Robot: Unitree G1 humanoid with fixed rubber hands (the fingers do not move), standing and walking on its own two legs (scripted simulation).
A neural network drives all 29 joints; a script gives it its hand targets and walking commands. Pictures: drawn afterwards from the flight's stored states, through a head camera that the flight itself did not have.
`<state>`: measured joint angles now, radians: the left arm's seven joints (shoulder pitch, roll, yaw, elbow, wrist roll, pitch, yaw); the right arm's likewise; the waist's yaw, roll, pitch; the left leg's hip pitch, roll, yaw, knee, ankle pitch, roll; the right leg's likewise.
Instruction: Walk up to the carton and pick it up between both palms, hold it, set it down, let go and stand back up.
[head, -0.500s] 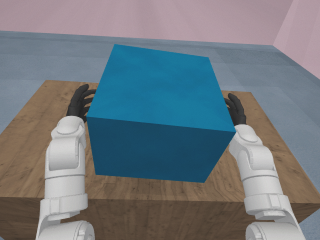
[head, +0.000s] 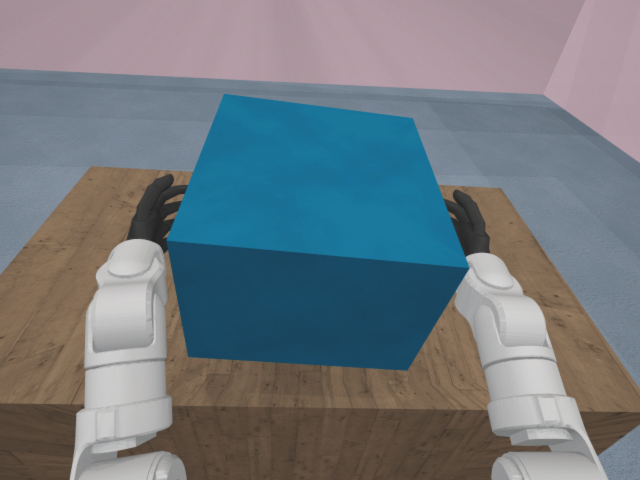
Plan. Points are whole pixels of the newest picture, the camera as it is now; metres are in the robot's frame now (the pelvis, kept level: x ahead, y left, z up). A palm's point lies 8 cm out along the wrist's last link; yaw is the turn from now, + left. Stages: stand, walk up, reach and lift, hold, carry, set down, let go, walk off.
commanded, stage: hold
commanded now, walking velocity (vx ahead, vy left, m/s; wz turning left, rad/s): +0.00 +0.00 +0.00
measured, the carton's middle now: (311, 225) +0.43 +0.01 +0.14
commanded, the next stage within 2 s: none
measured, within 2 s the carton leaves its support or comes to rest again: neither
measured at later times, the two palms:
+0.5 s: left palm (150, 241) +0.34 +0.20 +0.18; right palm (469, 252) +0.35 -0.18 +0.17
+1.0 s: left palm (149, 243) +0.34 +0.20 +0.18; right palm (470, 255) +0.35 -0.18 +0.17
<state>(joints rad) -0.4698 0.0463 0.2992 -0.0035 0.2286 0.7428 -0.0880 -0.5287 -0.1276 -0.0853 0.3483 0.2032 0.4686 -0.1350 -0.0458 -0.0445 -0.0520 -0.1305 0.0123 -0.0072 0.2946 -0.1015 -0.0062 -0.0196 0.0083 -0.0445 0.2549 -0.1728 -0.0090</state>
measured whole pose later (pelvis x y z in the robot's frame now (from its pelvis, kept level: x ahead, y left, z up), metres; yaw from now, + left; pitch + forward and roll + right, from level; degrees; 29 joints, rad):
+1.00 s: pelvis +0.00 +0.00 +0.00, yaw +0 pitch -3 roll -1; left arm -0.49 0.05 0.30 0.01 0.23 0.74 -0.08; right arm -0.54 -0.13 -0.10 0.36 0.19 0.47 -0.13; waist -0.04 -0.05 -0.05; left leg -0.14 0.01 -0.01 0.29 -0.09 -0.01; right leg -0.04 0.01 -0.04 0.26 -0.17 -0.01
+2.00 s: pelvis +0.00 +0.00 +0.00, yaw +0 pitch -3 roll +0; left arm -0.49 0.05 0.30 0.03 0.22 0.74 -0.08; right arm -0.55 -0.12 -0.10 0.37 0.19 0.47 -0.13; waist -0.04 -0.04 -0.06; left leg -0.14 0.01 -0.01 0.29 -0.09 -0.01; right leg -0.04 0.01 -0.03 0.27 -0.17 -0.01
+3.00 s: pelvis +0.00 +0.00 +0.00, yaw +0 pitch -3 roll +0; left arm -0.50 0.05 0.31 0.04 0.22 0.74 -0.08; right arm -0.55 -0.12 -0.11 0.38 0.18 0.47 -0.13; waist -0.04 -0.05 -0.06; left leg -0.14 0.01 -0.01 0.29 -0.09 -0.01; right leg -0.04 0.01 -0.03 0.26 -0.17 -0.01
